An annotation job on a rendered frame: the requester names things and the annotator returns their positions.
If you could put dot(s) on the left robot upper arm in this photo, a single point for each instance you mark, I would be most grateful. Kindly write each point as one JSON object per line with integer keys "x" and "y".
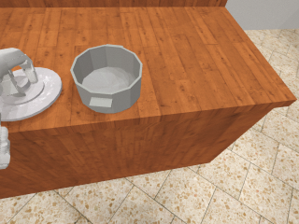
{"x": 4, "y": 148}

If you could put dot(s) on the lid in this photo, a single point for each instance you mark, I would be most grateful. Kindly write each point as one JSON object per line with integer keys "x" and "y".
{"x": 39, "y": 96}

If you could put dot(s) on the table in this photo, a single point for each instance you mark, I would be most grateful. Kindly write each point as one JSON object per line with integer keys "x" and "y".
{"x": 203, "y": 84}

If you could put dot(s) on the knob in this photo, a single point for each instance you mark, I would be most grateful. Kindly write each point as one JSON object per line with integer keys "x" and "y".
{"x": 23, "y": 82}

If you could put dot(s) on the left robot hand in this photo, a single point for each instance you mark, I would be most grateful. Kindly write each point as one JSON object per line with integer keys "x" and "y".
{"x": 15, "y": 57}

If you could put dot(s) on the pot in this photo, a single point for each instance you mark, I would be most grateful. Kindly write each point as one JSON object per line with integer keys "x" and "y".
{"x": 108, "y": 78}

